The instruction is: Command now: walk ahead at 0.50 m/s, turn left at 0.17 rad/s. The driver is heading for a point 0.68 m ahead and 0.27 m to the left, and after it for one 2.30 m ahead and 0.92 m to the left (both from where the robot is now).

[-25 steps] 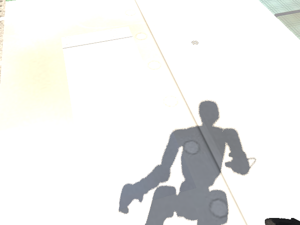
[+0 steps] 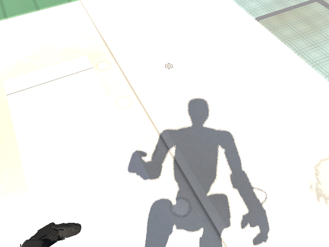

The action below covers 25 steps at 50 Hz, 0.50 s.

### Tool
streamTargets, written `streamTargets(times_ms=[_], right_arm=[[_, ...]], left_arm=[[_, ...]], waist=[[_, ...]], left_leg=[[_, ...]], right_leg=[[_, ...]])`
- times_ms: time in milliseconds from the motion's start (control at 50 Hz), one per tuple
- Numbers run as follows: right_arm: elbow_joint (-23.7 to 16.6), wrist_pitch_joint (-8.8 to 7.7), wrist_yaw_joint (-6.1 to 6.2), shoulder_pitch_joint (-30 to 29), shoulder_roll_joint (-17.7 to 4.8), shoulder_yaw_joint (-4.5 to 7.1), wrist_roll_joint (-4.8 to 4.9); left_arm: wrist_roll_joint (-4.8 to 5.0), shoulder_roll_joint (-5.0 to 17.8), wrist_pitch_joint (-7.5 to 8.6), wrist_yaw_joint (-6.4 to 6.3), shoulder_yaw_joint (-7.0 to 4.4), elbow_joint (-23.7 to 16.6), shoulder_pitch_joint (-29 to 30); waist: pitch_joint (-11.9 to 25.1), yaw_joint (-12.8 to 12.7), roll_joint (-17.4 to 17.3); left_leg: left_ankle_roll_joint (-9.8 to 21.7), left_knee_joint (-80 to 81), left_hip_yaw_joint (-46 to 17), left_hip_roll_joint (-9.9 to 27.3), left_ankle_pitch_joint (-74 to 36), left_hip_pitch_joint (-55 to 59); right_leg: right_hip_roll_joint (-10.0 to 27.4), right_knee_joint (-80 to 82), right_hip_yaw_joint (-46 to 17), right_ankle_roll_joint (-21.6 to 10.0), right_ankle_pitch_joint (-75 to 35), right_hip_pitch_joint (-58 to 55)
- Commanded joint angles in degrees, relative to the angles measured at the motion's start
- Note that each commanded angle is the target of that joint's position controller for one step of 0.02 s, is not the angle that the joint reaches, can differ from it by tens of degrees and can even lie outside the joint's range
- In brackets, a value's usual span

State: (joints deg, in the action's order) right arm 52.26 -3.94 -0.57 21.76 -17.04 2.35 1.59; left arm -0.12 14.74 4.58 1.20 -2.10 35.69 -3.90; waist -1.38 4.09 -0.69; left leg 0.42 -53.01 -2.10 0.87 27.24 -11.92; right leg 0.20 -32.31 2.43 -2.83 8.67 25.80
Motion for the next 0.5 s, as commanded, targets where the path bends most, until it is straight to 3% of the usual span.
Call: streamTargets(times_ms=[20, 60, 100, 140, 260, 320, 380, 420, 440, 460, 480, 500], right_arm=[[-6.39, -2.09, -0.07, -4.37, -7.72, 1.41, 1.08], [-6.09, -0.79, 0.15, -4.75, -6.44, 1.87, 0.08], [-5.66, 0.81, 0.21, -3.21, -3.67, 1.55, 0.22], [-6.53, 1.62, 0.32, -4.85, -2.91, 1.63, 0.04], [-9.81, 1.22, -1.27, -14.46, -1.28, 1.04, -0.50], [-12.63, 1.16, -2.21, -20.17, -0.78, 0.61, -0.49], [-15.27, 1.20, -3.19, -23.01, -1.42, 0.79, -0.34], [-16.02, 1.42, -3.52, -20.85, -3.02, 1.66, -0.26], [-15.40, 1.58, -3.44, -16.46, -4.60, 2.61, -0.13], [-13.56, 1.63, -3.00, -8.35, -7.22, 4.21, 0.03], [-11.28, 2.15, -1.87, 1.23, -11.71, 6.32, -0.02], [-11.31, 2.08, -1.12, 0.97, -18.49, 7.40, 0.32]], left_arm=[[0.01, 8.41, 0.15, -0.53, -3.01, 1.31, -15.74], [-0.42, 5.56, 0.93, -0.14, -2.29, 1.59, -10.60], [-0.51, 5.54, 2.02, -0.03, -2.63, 2.66, -9.10], [-0.76, 6.39, 2.60, -0.36, -3.09, 3.88, -8.94], [-0.54, 8.70, 2.13, -1.65, -3.84, 6.65, -11.06], [0.12, 9.94, 1.17, -1.98, -4.34, 8.49, -14.34], [0.91, 10.95, -0.24, -2.13, -4.79, 9.77, -15.77], [1.13, 12.58, -1.13, -2.55, -5.17, 9.58, -14.74], [1.22, 13.32, -1.68, -2.83, -5.31, 9.38, -14.14], [1.47, 13.51, -2.12, -3.07, -5.20, 9.08, -13.13], [0.88, 12.41, -1.79, -3.39, -4.59, 8.28, -13.41], [-1.47, 3.18, -0.16, -2.34, -1.74, 5.16, -19.16]], waist=[[8.80, -8.92, 7.22], [3.96, -5.38, 6.65], [2.63, -3.48, 5.95], [0.91, -2.95, 4.62], [-2.16, -5.83, 2.95], [-4.03, -8.09, 2.13], [-4.25, -8.23, 2.95], [-1.13, -5.91, 5.16], [1.90, -3.21, 6.17], [6.23, 1.52, 5.57], [11.40, 5.84, 1.85], [15.64, -1.06, -14.25]], left_leg=[[1.12, -18.89, -3.44, 4.06, -3.35, -31.87], [0.48, -14.24, -3.75, 6.66, -9.19, -26.97], [-0.34, -12.91, -3.76, 6.86, -11.91, -23.89], [-1.05, -10.38, -4.64, 6.80, -15.74, -25.95], [-0.74, 7.91, -1.26, 5.58, -31.63, -26.59], [0.61, 13.56, 1.12, 5.15, -30.84, -28.30], [2.67, 16.45, 3.80, 3.86, -24.25, -29.13], [4.82, 16.66, 7.31, 0.35, -18.39, -22.96], [6.17, 16.56, 8.88, -2.07, -15.79, -16.81], [8.12, 19.93, 9.38, -4.60, -17.96, -5.18], [10.98, 21.84, 1.80, -1.66, -20.24, 12.51], [21.78, 24.48, -29.65, 14.08, -15.85, 33.16]], right_leg=[[19.14, 15.33, -25.24, -11.15, 2.39, -33.34], [15.48, 19.87, -16.68, -9.36, -2.44, -23.01], [15.06, 23.20, -11.92, -9.57, -6.43, -18.23], [15.01, 24.87, -7.52, -9.52, -9.93, -17.24], [13.27, 26.23, 3.60, -7.02, -12.54, -19.86], [15.00, 24.99, 5.79, -6.54, -13.71, -25.16], [16.67, 20.68, 7.41, -5.46, -21.18, -31.39], [16.68, 13.54, 9.06, -4.09, -40.15, -33.15], [16.22, 6.62, 9.81, -3.31, -48.95, -32.90], [14.42, -4.37, 11.28, -1.69, -50.33, -29.25], [12.18, -20.34, 11.37, 0.97, -36.90, -16.63], [0.79, -41.53, 7.70, 5.13, 19.96, 11.07]])
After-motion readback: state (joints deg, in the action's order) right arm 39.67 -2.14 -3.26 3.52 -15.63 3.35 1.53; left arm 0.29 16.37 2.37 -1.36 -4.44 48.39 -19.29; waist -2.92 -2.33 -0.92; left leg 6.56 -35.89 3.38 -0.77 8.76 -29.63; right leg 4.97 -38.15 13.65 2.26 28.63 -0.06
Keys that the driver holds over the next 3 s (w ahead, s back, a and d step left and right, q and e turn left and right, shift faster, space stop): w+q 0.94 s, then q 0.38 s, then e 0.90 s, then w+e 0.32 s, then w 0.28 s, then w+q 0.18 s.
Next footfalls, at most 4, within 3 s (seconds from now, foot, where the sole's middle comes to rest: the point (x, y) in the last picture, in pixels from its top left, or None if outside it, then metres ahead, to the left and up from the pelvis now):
0.48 left None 0.38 0.17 -0.76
0.94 right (144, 188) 0.71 0.09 -0.76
1.42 left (81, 212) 0.63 0.35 -0.76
1.82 right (133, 183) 0.74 0.13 -0.76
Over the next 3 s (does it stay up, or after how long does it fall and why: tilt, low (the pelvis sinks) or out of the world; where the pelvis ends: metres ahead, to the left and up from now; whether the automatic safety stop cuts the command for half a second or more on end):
stays up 0.93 0.19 0.02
